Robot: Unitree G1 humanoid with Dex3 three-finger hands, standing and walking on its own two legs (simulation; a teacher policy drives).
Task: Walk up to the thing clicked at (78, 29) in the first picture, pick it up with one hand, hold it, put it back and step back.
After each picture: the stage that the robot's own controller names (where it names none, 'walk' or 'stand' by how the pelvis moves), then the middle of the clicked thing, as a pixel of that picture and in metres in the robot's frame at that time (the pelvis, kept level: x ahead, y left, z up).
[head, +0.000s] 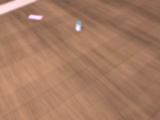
stand; (78, 26) +1.98 +0.00 -0.72
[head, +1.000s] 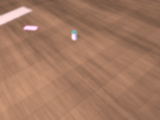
walk; (74, 35) +1.85 +0.20 -0.72
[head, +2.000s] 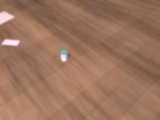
walk; (64, 55) +1.29 +0.25 -0.72
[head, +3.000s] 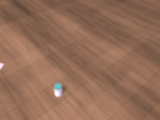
walk; (58, 90) +0.85 +0.19 -0.70
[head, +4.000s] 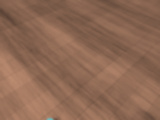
walk; out of the picture +0.52 +0.20 -0.71
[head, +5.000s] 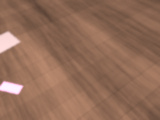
stand; out of the picture +0.45 -0.01 -0.69
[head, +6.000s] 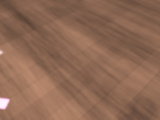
stand; out of the picture +0.42 +0.03 -0.72
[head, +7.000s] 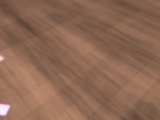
stand; out of the picture +0.40 +0.03 -0.73
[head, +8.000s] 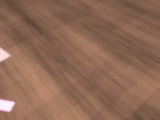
stand; out of the picture +0.40 +0.01 -0.73
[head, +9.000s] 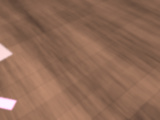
stand; out of the picture +0.39 +0.00 -0.73
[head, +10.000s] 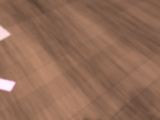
go down; out of the picture +0.42 -0.01 -0.70
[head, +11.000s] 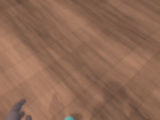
go down; out of the picture +0.41 -0.01 -0.63
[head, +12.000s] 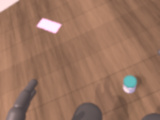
go down; (129, 84) +0.49 -0.04 -0.43
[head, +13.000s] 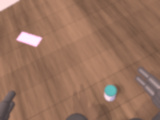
go down; (110, 93) +0.47 -0.03 -0.47
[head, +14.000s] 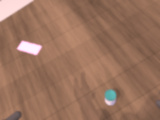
go down; (110, 97) +0.46 -0.03 -0.51
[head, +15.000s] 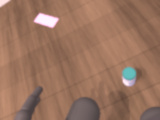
go down; (129, 76) +0.50 -0.05 -0.38
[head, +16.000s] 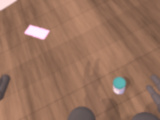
go down; (119, 85) +0.49 -0.04 -0.44
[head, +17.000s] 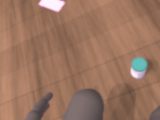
go down; (138, 68) +0.50 -0.08 -0.33
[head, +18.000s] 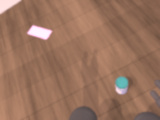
close in; (121, 85) +0.49 -0.05 -0.43
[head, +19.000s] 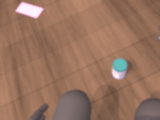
stand; (119, 69) +0.51 -0.06 -0.31
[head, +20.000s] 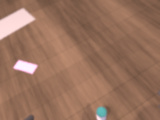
stand; (101, 114) +0.44 -0.01 -0.61
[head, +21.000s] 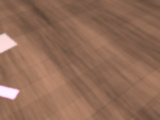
stand; out of the picture +0.42 -0.01 -0.66
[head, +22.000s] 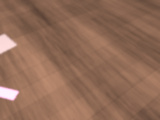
stand; out of the picture +0.41 -0.01 -0.66
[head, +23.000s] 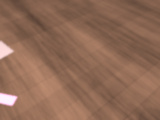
stand; out of the picture +0.43 +0.00 -0.71
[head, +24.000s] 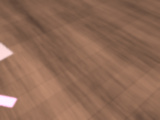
stand; out of the picture +0.43 -0.01 -0.72
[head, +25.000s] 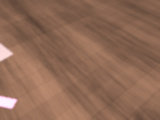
stand; out of the picture +0.42 +0.00 -0.73
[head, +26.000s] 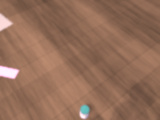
walk; (84, 111) +0.48 -0.03 -0.70
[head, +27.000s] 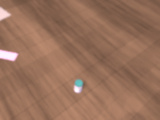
walk; (78, 86) +0.74 -0.04 -0.71
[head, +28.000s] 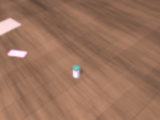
stand; (76, 71) +1.07 +0.09 -0.70
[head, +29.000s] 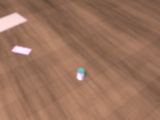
stand; (80, 73) +1.03 -0.01 -0.72
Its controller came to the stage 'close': no
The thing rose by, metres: 0.00
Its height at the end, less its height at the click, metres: +0.00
